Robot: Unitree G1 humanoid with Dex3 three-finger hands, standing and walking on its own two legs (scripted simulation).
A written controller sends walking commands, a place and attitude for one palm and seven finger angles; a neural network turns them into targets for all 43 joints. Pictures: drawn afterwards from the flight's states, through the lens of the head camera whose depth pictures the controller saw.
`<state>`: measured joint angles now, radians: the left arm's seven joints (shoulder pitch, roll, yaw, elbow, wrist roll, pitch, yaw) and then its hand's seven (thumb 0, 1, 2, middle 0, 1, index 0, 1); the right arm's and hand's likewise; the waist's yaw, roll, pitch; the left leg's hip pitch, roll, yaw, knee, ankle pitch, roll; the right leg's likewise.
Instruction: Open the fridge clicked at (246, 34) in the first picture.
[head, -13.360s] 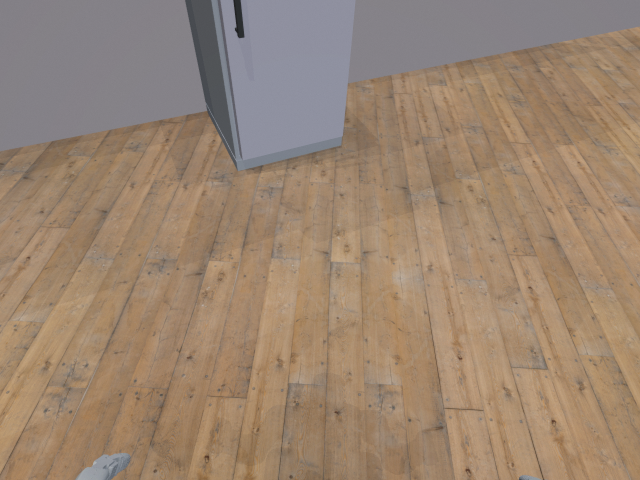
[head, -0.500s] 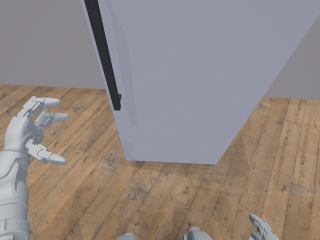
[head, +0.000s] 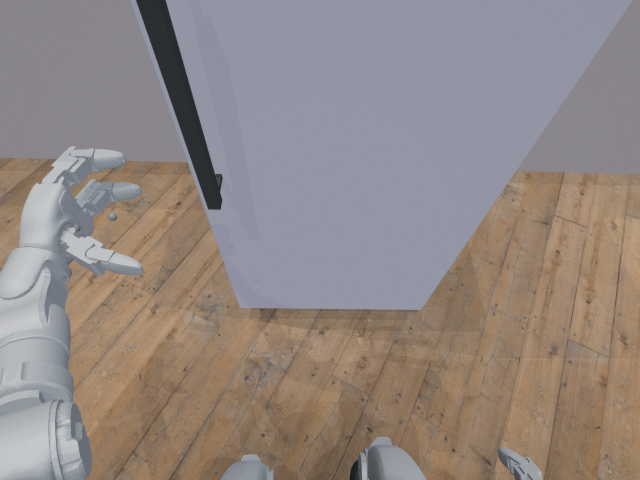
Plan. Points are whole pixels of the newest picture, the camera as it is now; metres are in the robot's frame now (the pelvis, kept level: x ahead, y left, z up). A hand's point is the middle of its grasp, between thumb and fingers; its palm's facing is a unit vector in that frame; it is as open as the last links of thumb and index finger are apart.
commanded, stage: move the hooked fingers beside the handle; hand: left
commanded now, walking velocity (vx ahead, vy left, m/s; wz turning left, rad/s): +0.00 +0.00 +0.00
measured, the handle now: (185, 87) +0.55 +0.17 +0.15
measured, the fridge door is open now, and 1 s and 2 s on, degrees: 0 0 0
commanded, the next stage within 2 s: feel for the door with the fingertips in 1.30 s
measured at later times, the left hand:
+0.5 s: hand (136, 172) +0.48 +0.24 +0.07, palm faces -0.03 -1.00 -0.01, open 14.0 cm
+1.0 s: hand (140, 172) +0.48 +0.24 +0.08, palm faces -0.02 -1.00 -0.01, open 14.0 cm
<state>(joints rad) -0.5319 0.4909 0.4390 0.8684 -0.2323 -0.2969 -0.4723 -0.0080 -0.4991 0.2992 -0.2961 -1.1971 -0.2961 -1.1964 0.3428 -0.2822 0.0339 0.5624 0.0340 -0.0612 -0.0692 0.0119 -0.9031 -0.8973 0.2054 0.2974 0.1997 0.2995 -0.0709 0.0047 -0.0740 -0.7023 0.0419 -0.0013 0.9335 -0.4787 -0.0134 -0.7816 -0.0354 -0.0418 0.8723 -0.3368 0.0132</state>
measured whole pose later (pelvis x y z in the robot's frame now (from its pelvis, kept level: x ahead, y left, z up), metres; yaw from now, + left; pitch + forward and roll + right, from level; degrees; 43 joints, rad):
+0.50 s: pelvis +0.00 +0.01 -0.01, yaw -1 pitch +19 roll -2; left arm -0.83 0.59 0.46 1.11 -0.14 -0.34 -0.43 -0.01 -0.50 0.30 -0.30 -1.20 -0.30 -1.20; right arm 0.39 -0.28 0.04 0.59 0.01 0.01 -0.05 0.01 -0.90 -0.90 0.21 0.30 0.20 0.30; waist -0.15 0.00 -0.07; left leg -0.84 0.05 0.00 1.01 -0.50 0.00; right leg -0.91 -0.03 -0.04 0.91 -0.33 0.02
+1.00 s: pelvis +0.01 +0.01 -0.01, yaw -1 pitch +19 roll -2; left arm -0.75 0.53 0.43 1.04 -0.16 -0.34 -0.40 -0.01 -0.50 0.30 -0.30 -1.20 -0.30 -1.20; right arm 0.37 -0.27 0.03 0.57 0.01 0.06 -0.03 0.01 -0.90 -0.90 0.21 0.30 0.20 0.30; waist -0.12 0.01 -0.09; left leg -0.80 0.05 0.00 0.98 -0.51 0.00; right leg -0.86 -0.03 -0.04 0.88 -0.34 0.03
